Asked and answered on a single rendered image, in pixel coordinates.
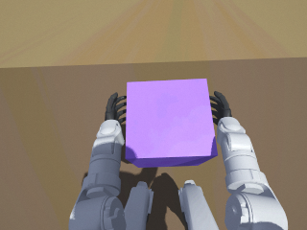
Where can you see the robot left upper arm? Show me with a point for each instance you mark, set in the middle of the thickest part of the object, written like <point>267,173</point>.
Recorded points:
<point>100,213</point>

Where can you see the robot left hand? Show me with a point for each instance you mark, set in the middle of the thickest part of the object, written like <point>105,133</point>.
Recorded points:
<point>112,107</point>

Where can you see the robot right thigh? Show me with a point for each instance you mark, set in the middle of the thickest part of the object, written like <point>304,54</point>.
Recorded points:
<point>196,209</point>

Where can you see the robot right upper arm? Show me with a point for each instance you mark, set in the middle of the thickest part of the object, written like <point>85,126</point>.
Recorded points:
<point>245,211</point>

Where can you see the left robot forearm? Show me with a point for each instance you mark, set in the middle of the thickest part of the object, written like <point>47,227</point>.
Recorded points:
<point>104,165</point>

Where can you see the robot right hand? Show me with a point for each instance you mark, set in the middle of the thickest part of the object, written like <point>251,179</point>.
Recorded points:
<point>222,107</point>

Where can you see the robot left thigh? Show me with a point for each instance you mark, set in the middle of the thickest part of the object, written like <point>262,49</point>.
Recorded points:
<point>138,206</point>

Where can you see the robot thigh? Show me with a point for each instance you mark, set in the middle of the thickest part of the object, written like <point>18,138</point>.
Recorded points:
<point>196,209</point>
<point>138,206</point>

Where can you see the right robot forearm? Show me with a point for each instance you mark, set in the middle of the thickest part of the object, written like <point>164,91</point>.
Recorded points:
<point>242,170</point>

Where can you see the carton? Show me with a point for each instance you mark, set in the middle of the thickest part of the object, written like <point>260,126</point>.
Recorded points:
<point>169,123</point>

